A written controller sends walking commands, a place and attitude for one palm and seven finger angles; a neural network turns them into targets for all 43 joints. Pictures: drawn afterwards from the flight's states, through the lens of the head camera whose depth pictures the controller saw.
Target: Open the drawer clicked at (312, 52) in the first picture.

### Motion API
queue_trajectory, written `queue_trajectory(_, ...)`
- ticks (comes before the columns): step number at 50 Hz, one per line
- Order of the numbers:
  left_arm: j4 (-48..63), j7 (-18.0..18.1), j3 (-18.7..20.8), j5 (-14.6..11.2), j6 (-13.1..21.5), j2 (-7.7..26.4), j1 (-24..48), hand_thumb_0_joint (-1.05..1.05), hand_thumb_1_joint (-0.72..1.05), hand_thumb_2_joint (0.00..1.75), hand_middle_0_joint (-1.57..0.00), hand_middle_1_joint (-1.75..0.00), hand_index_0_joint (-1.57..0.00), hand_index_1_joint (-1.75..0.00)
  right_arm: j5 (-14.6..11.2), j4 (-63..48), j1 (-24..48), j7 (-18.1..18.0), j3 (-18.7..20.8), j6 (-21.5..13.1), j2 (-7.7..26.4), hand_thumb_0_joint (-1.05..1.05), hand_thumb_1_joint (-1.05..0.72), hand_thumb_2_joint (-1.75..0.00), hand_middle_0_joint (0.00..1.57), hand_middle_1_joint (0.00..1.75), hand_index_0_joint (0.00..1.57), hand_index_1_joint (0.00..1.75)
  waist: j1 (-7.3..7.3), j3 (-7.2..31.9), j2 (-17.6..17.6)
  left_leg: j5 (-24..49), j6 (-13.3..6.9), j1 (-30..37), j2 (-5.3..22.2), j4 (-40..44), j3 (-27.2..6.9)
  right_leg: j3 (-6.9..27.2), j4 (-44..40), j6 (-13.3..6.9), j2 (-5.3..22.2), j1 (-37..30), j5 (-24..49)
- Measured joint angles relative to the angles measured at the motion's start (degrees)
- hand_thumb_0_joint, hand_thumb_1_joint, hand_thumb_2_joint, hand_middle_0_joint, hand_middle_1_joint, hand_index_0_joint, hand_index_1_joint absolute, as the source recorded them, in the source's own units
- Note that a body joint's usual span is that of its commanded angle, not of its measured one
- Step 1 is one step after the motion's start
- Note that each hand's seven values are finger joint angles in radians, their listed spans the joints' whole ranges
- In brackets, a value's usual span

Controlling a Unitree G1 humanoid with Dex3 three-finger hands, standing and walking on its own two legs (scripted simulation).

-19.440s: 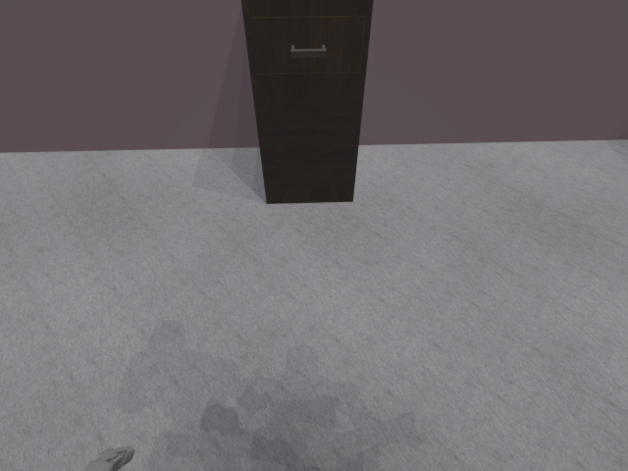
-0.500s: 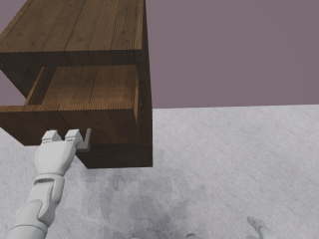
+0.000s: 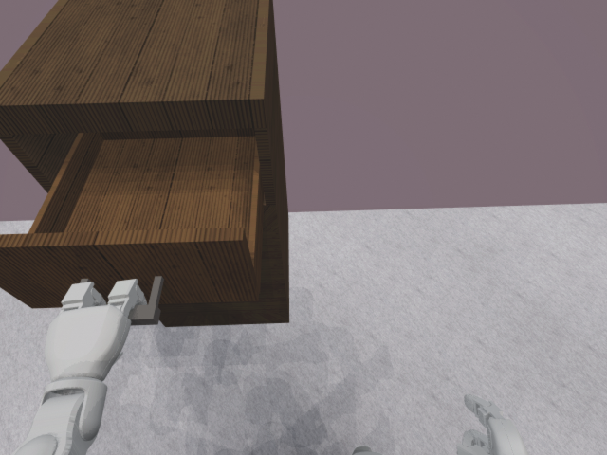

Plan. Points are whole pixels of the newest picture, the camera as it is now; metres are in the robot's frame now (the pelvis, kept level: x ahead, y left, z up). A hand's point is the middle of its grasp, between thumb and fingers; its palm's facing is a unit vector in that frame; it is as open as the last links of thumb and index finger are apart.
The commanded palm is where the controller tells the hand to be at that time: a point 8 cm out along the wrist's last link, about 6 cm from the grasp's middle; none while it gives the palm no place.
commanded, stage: pull the drawer open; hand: left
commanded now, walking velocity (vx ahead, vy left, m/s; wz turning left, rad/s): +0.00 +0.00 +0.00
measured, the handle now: (116, 301) +0.31 +0.28 +0.00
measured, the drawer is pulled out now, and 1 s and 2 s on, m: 0.21 0.30 0.30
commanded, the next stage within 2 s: open the thumb to release the handle in 1.06 s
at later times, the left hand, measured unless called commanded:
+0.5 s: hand (101, 388) +0.21 +0.27 -0.02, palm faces -0.02 -0.05 -1.00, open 5.5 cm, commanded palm +0.16 +0.28 +0.03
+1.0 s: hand (89, 429) +0.16 +0.27 -0.02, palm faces -0.03 -0.03 -1.00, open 5.5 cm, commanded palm +0.11 +0.27 +0.03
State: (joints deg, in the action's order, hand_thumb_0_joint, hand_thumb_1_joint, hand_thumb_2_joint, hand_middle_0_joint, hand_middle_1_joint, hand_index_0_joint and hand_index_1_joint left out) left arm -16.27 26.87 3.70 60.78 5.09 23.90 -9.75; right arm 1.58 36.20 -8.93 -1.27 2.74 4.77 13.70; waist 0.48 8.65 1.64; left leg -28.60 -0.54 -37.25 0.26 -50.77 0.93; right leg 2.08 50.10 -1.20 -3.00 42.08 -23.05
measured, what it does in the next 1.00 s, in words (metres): stands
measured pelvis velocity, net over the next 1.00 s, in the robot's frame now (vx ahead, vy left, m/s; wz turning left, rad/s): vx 0.00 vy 0.00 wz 0.00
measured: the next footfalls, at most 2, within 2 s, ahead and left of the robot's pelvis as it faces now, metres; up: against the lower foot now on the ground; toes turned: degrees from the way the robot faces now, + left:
none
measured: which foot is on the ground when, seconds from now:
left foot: down 0.00-1.00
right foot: down 0.00-1.00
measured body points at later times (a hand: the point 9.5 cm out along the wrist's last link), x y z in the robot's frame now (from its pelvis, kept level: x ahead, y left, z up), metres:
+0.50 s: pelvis +0.00 +0.00 +0.00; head +0.06 -0.01 +0.44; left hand +0.20 +0.27 +0.03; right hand +0.20 -0.23 -0.10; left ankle -0.04 +0.11 -0.69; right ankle +0.01 -0.11 -0.69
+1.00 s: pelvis +0.00 +0.00 -0.01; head +0.05 -0.02 +0.43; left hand +0.16 +0.26 +0.03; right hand +0.20 -0.23 -0.11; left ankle -0.04 +0.11 -0.69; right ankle +0.01 -0.11 -0.69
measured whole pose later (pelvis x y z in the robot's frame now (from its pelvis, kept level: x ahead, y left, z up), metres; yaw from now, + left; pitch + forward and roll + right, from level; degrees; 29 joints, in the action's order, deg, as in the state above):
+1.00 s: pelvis +0.00 +0.00 -0.01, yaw +0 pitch +14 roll +0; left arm 0.7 31.3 3.9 60.9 5.6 22.7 -32.7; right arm 3.2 33.4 -5.8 1.0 1.9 4.1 12.8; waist -1.5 9.0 1.2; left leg -31.1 -0.2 -38.6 0.0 -55.5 0.9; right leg 1.9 55.6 -1.6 -2.9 43.9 -25.9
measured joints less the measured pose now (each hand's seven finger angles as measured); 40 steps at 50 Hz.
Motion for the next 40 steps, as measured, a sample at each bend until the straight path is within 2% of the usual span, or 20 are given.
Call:
queue_trajectory(10,6.19,2.12,-1.27,0.78,-1.22,-1.05,-7.29,0.02,0.75,0.79,-0.32,-1.34,-0.42,-1.35,0.34,-1.01,1.42,0.83,0.05,-0.56,-0.05,0.01,-0.91,-0.89,0.2,0.29,0.2,0.3,-0.68,0.12,0.21,-0.95,-0.19,0.17,-0.24,-1.2,-0.22,-0.21,1.08,0.19,0.23,-0.32,-1.01)
queue_trajectory(21,9.07,2.33,-2.17,0.8,-2.06,-1.52,-10.64,0.03,0.74,0.79,-0.32,-1.33,-0.42,-1.35,0.48,-1.5,2.79,0.85,-1.09,-0.89,-1.08,0.01,-0.91,-0.89,0.2,0.3,0.2,0.3,-1.5,-0.09,0.01,-1.36,-0.15,0.93,-0.37,-1.72,-0.37,-0.36,1.76,0.14,0.35,-1.05,-1.57)
queue_trajectory(40,15.88,3.75,-0.66,0.67,0.01,-1.35,-21.12,0.02,0.74,0.77,-0.32,-1.32,-0.42,-1.35,1.38,-2.45,2.55,2.02,-0.77,-1.04,-0.52,0.01,-0.91,-0.89,0.2,0.3,0.2,0.3,-2.15,0.09,-0.3,-2.09,0.08,-0.04,-0.28,-3.13,-0.08,-0.11,3.72,-0.1,0.2,0.32,-2.41)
